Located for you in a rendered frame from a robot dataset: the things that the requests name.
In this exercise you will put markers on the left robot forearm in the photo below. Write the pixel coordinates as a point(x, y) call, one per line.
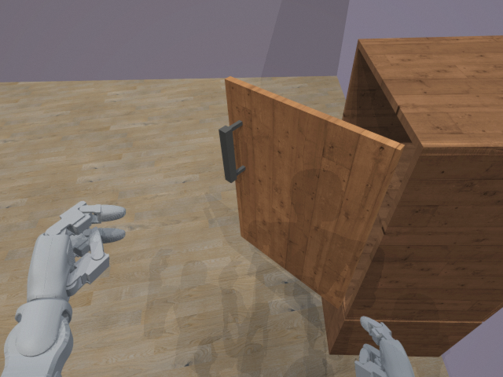
point(41, 342)

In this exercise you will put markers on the handle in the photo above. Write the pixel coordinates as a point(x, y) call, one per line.
point(228, 156)

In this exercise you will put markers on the cupboard door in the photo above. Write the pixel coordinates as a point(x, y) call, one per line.
point(312, 187)

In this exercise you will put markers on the left robot hand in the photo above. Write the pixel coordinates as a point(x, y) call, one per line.
point(55, 251)

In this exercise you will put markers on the right robot hand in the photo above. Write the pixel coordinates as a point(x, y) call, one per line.
point(390, 361)

